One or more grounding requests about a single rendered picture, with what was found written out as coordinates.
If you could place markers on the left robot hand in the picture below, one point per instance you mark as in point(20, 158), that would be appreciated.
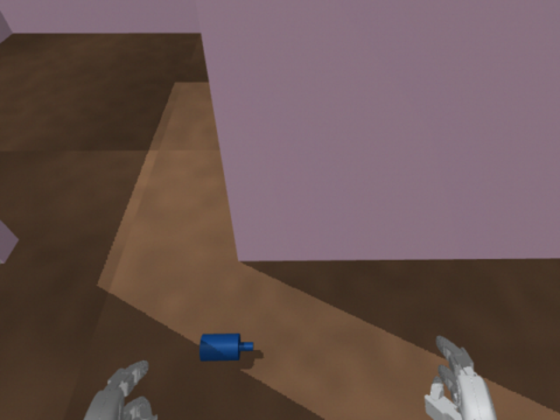
point(108, 404)

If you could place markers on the bottle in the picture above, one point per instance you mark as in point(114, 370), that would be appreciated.
point(222, 347)

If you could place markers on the right robot hand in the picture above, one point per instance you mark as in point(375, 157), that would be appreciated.
point(469, 392)

